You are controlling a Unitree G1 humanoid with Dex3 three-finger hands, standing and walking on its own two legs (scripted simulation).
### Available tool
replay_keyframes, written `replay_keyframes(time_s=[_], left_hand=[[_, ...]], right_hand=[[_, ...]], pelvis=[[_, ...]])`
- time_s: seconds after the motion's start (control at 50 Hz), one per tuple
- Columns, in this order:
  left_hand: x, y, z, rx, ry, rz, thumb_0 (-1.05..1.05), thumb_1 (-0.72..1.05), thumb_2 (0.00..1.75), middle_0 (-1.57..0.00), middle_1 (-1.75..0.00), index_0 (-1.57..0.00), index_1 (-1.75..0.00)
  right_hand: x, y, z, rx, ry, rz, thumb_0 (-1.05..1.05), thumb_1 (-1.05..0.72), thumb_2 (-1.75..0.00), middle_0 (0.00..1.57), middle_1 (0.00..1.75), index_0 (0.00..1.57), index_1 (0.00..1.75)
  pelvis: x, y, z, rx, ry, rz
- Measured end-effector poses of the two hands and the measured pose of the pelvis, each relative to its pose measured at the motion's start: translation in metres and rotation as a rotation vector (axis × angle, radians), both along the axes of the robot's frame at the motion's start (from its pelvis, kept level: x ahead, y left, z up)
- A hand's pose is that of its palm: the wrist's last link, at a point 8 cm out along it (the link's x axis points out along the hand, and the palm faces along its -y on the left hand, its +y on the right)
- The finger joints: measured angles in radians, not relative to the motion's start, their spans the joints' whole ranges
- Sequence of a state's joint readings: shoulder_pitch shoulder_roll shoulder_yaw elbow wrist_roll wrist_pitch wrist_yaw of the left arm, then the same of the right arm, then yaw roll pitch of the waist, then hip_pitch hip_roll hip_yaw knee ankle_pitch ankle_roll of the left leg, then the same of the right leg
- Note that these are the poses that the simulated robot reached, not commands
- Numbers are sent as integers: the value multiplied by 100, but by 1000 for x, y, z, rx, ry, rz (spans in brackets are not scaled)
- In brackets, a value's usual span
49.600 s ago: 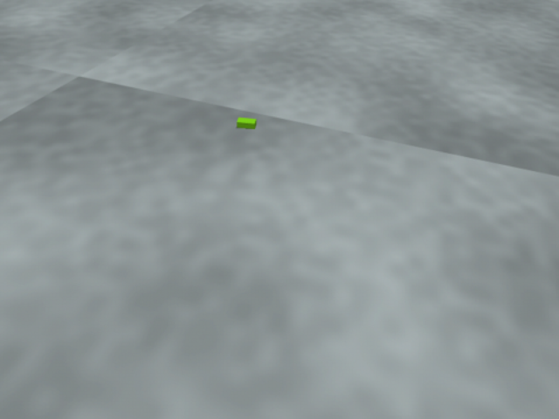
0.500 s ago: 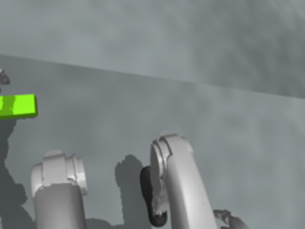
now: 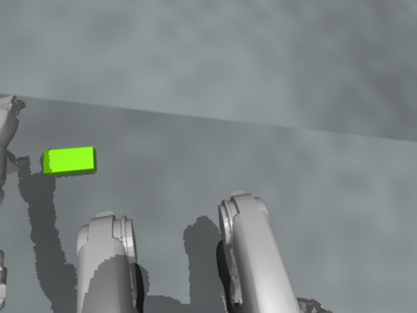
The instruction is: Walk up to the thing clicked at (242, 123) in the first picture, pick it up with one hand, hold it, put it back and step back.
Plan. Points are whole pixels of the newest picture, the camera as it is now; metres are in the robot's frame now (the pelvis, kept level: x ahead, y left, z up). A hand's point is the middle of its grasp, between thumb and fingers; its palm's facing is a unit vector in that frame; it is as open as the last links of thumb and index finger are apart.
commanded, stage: home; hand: left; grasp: from above
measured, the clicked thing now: (71, 161) +0.48 +0.28 -0.35
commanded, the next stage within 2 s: none
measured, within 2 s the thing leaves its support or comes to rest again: neither
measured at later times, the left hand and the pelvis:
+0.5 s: hand out of the picture +0.27 +0.23 +0.09, palm faces -0.09 -0.86 -0.49, open 7.4 cm; pelvis +0.01 -0.01 +0.19, yaw +5 degrees
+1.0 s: hand out of the picture +0.22 +0.19 +0.29, palm faces +0.18 -0.96 -0.21, open 7.4 cm; pelvis +0.07 -0.01 +0.34, yaw +7 degrees
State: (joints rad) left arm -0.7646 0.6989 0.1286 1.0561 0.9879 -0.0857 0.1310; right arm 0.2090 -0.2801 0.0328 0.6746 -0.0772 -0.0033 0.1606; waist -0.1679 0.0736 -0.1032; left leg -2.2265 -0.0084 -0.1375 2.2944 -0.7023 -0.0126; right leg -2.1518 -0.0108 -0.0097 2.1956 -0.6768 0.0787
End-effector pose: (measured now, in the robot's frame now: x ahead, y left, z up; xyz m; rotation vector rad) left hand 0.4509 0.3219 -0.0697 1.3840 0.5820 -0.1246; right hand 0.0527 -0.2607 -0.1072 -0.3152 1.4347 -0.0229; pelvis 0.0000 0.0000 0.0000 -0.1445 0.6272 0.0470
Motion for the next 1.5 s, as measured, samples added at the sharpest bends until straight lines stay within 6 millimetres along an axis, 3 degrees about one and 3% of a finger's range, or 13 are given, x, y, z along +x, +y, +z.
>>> replay_keyframes(time_s=[0.1, 0.2, 0.32, 0.44, 0.58, 0.78, 0.88, 0.98, 1.1, 1.26, 1.5], left_hand=[[-50, -6, 41, -176, -31, 61, 0, 44, 82, -21, -38, -21, -38], [-97, -14, 83, -339, -59, 147, 0, 69, 86, -21, -33, -21, -33], [-140, -26, 132, -477, -74, 271, 0, 83, 89, -21, -31, -22, -31], [-178, -42, 178, -631, -57, 433, 1, 88, 90, -21, -30, -21, -30], [-205, -59, 230, -792, -44, 592, 1, 89, 90, -21, -30, -21, -30], [-231, -71, 310, -939, -40, 782, 1, 90, 90, -20, -30, -21, -30], [-243, -78, 347, -990, -42, 818, 1, 90, 90, -20, -30, -21, -30], [-253, -83, 380, -1010, -60, 809, 1, 90, 90, -20, -30, -20, -30], [-264, -86, 398, -1017, -69, 805, 1, 90, 90, -20, -30, -20, -30], [-271, -87, 392, -1024, -49, 828, 1, 90, 90, -20, -30, -20, -29], [-266, -88, 393, -1021, -56, 810, 1, 91, 90, -20, -30, -20, -29]], right_hand=[[31, -8, 32, -24, -71, 23, 1, -90, -89, 20, 29, 20, 30], [79, -12, 75, -55, -218, 57, 1, -90, -89, 20, 29, 20, 30], [137, 1, 134, -42, -436, 89, 1, -91, -89, 20, 29, 20, 30], [171, 22, 194, 8, -598, 94, 1, -91, -90, 20, 29, 20, 30], [179, 38, 252, 36, -679, 67, 1, -90, -89, 20, 29, 20, 30], [158, 35, 320, -6, -682, -13, 1, -90, -89, 20, 29, 20, 30], [153, 29, 351, -38, -718, -41, 2, -90, -89, 20, 29, 20, 30], [161, 26, 376, -51, -786, -53, 2, -90, -89, 20, 29, 20, 30], [182, 28, 393, -36, -872, -34, 2, -90, -90, 20, 29, 20, 30], [205, 34, 405, -17, -940, 29, 2, -90, -90, 20, 29, 20, 30], [203, 35, 401, -19, -916, 40, 2, -90, -90, 20, 30, 21, 30]], pelvis=[[-2, -2, 35, 15, -7, 8], [-5, -6, 72, 28, -29, 16], [-5, -8, 118, 44, -82, 30], [1, -11, 165, 62, -139, 39], [16, -11, 217, 77, -207, 52], [42, -9, 286, 93, -313, 66], [55, -8, 314, 102, -367, 71], [65, -8, 333, 109, -409, 74], [70, -8, 342, 119, -442, 80], [70, -11, 344, 128, -456, 87], [72, -12, 344, 127, -458, 87]])
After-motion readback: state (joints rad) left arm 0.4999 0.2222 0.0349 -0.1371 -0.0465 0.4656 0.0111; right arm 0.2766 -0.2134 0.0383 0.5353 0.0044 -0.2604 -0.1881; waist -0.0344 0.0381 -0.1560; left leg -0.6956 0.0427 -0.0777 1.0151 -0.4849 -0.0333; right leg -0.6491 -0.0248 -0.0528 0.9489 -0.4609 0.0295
